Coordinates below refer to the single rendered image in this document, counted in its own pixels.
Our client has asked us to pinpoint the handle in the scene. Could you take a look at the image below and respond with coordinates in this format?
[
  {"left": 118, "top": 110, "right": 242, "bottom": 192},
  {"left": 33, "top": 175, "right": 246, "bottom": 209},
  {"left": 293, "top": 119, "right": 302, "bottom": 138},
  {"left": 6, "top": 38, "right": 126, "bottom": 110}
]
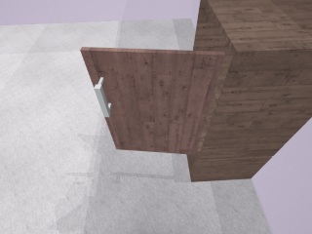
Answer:
[{"left": 94, "top": 77, "right": 112, "bottom": 118}]

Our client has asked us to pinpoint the cupboard door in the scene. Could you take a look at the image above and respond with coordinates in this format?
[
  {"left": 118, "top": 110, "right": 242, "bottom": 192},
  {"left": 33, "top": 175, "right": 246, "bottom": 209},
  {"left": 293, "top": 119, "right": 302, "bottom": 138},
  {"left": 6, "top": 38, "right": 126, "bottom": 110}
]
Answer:
[{"left": 80, "top": 47, "right": 225, "bottom": 155}]

